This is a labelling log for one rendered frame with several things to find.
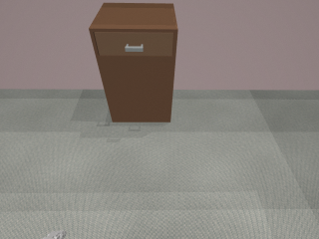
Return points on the cabinet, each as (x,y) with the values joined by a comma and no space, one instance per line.
(137,88)

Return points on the drawer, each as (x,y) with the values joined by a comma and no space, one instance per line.
(154,43)

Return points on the handle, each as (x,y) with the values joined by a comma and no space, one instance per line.
(134,48)

